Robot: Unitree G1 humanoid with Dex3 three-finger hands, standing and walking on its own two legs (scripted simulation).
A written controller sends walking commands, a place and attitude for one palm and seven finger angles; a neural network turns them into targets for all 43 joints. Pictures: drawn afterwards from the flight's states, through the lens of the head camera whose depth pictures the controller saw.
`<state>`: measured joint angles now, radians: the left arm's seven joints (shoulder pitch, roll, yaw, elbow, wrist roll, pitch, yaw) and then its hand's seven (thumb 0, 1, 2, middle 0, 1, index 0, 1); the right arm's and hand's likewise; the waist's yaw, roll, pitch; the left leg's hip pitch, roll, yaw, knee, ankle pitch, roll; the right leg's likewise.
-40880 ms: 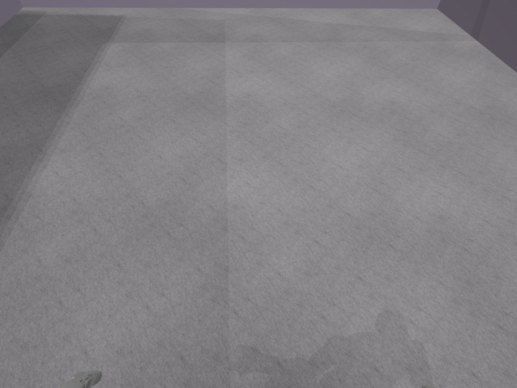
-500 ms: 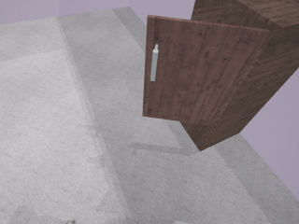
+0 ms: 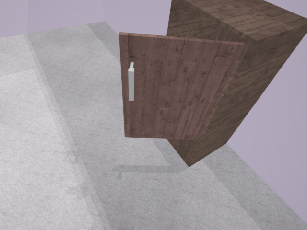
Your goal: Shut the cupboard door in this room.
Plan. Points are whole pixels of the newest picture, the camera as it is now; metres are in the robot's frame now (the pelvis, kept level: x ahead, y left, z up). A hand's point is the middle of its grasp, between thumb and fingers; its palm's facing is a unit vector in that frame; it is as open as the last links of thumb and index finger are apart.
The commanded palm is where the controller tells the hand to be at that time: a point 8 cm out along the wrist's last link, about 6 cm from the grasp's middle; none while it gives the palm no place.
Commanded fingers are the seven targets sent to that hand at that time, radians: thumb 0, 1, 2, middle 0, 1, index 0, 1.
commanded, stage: take the last steps up to it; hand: left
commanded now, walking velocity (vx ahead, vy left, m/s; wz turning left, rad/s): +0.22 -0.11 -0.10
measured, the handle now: (131, 82) +0.62 +0.11 +0.01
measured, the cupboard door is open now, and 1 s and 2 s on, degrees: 57 57 57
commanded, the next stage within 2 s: come to a stop and stand still in 0.22 s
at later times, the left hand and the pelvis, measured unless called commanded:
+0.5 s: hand (125, 207) +0.22 +0.09 -0.16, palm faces -0.03 -0.98 -0.21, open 7.2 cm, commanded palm none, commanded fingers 0.00 0.90 0.90 -0.20 -0.30 -0.20 -0.30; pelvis +0.13 -0.09 +0.01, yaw -2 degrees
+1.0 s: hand out of the picture +0.16 +0.15 -0.17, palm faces +0.02 -0.98 -0.20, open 7.4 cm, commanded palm none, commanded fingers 0.00 0.90 0.90 -0.20 -0.30 -0.20 -0.30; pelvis +0.12 -0.05 +0.01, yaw -2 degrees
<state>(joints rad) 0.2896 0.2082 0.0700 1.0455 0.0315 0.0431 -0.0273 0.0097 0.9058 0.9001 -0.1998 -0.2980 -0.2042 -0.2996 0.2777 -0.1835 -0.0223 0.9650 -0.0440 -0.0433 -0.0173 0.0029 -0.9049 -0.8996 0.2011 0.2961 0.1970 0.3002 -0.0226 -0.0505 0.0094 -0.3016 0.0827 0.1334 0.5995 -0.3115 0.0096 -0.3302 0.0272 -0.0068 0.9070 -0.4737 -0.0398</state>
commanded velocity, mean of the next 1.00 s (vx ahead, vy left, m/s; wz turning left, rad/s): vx -0.03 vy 0.01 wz -0.01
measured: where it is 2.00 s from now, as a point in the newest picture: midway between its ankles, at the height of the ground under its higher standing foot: outside the picture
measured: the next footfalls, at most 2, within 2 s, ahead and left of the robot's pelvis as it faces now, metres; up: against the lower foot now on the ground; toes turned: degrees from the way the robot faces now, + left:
right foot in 0.32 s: +0.20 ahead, -0.19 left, +0.00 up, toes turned -8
left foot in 0.74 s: +0.20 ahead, +0.03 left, +0.00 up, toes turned +1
